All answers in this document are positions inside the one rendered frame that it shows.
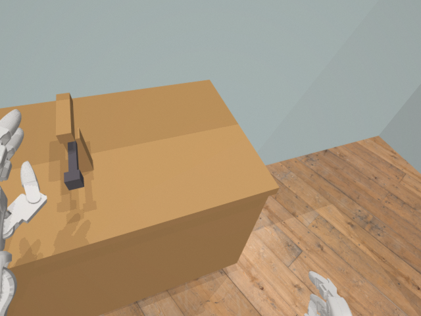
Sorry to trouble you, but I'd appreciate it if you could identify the robot left forearm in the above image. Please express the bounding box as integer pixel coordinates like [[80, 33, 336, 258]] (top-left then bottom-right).
[[0, 251, 17, 316]]

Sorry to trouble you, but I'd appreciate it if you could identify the left robot hand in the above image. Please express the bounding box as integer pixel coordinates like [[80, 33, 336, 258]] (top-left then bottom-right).
[[0, 109, 47, 251]]

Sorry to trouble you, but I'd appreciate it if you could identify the tap lever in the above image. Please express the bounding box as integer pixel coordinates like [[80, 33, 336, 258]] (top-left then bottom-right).
[[64, 140, 84, 190]]

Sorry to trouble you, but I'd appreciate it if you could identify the counter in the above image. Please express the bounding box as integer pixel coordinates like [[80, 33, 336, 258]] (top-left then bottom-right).
[[0, 80, 280, 316]]

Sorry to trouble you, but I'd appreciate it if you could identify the right robot hand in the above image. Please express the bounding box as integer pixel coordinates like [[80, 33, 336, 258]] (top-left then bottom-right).
[[305, 271, 352, 316]]

